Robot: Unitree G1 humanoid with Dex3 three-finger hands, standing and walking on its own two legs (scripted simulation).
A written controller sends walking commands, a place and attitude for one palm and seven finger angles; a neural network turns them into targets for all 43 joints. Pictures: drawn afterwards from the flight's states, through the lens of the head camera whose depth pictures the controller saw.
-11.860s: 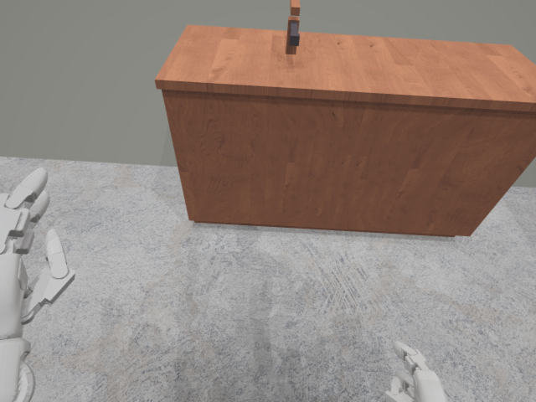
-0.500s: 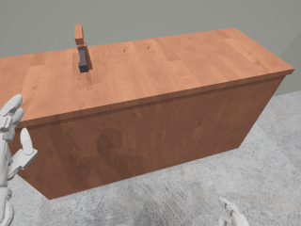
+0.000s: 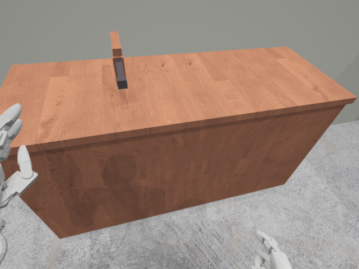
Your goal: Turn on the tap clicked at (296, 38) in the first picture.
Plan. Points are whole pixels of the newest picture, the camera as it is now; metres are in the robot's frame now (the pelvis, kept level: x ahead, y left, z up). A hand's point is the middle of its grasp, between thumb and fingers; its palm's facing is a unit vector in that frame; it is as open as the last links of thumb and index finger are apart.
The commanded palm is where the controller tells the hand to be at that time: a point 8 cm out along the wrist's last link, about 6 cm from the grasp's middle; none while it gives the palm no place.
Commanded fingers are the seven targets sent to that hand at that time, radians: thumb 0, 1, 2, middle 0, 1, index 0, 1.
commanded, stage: shuffle to correct the standing spot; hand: left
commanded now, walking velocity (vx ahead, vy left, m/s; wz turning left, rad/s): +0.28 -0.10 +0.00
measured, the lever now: (122, 82) +0.58 +0.24 +0.11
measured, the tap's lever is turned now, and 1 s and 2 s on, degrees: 0 0 0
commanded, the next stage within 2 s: come to a stop and stand still in 0.98 s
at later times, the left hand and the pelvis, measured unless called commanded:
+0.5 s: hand (90, 134) +0.31 +0.22 +0.16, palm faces +0.41 -0.86 -0.31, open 7.4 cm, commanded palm +0.25 +0.25 +0.18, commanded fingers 0.00 0.90 0.90 -0.20 -0.30 -0.20 -0.30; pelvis +0.09 -0.02 -0.01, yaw -1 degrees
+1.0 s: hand (130, 96) +0.44 +0.18 +0.16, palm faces +0.42 -0.81 -0.42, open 7.4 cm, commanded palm +0.38 +0.21 +0.18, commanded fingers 0.00 0.90 0.90 -0.20 -0.30 -0.20 -0.30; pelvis +0.21 -0.07 -0.02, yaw -1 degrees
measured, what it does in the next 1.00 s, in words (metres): walks ahead: left foot, then right foot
